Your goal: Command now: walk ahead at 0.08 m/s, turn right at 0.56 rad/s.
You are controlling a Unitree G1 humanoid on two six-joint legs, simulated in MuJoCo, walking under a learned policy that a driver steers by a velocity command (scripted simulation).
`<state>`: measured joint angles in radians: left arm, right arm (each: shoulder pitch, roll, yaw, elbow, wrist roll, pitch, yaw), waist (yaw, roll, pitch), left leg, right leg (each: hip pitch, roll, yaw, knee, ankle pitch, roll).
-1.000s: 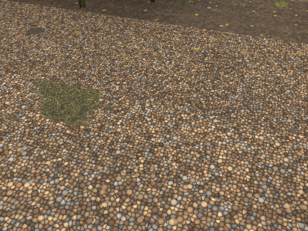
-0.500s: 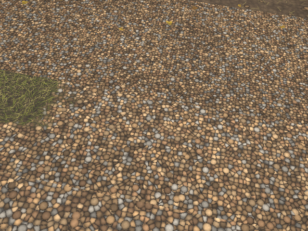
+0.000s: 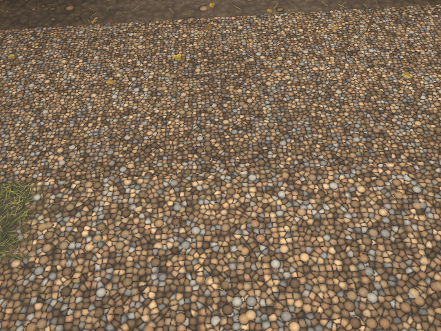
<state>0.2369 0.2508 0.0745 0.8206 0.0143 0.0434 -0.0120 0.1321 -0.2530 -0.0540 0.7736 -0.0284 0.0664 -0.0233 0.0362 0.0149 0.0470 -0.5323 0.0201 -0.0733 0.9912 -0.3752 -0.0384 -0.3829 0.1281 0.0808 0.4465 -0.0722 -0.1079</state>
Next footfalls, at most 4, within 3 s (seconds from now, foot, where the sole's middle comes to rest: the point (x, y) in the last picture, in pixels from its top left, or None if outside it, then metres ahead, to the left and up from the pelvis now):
0.20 left None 0.04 0.14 -0.77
0.68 right None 0.24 -0.13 -0.77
1.40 left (238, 272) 0.73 0.04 -0.96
1.82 right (301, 233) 0.89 -0.20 -0.96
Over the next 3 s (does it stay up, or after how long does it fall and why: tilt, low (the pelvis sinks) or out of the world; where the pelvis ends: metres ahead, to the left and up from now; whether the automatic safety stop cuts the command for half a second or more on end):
stays up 1.42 -0.16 -0.37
